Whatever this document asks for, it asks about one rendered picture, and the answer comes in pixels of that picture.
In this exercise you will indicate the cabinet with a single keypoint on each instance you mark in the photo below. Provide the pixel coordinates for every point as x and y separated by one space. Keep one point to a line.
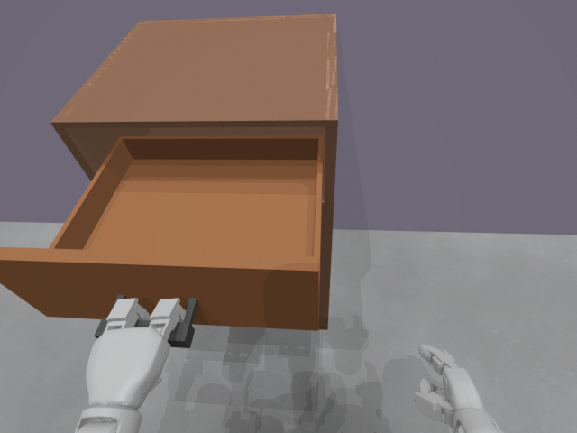
237 76

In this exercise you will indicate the handle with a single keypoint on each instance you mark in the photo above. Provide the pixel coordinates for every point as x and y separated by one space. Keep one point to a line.
181 336

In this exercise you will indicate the robot right hand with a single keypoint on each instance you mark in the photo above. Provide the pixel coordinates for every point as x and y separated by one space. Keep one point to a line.
441 400

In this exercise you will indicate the robot right forearm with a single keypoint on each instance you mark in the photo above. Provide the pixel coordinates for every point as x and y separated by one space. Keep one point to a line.
472 420

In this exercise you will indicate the robot left forearm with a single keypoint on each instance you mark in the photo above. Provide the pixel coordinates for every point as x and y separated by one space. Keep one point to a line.
109 418

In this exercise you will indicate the robot left hand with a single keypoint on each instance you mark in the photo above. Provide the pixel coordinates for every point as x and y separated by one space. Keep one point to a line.
126 362

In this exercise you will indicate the drawer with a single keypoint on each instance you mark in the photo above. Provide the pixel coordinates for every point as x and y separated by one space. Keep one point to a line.
233 221

